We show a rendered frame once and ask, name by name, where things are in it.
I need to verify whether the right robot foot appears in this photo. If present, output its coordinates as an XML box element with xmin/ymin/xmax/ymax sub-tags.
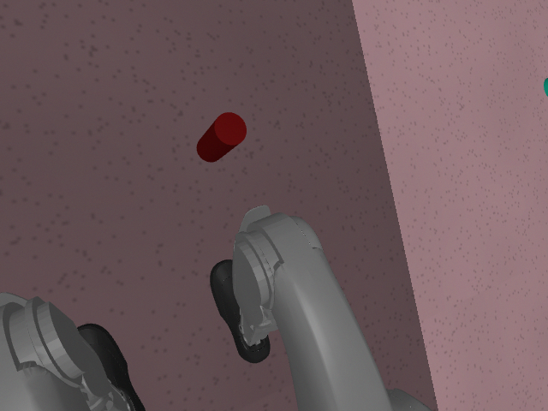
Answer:
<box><xmin>210</xmin><ymin>259</ymin><xmax>270</xmax><ymax>363</ymax></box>

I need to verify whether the left robot foot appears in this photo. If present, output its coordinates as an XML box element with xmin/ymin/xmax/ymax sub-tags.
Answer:
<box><xmin>77</xmin><ymin>324</ymin><xmax>146</xmax><ymax>411</ymax></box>

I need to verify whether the right robot hand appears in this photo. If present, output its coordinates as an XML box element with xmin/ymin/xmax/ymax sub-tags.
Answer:
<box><xmin>386</xmin><ymin>388</ymin><xmax>432</xmax><ymax>411</ymax></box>

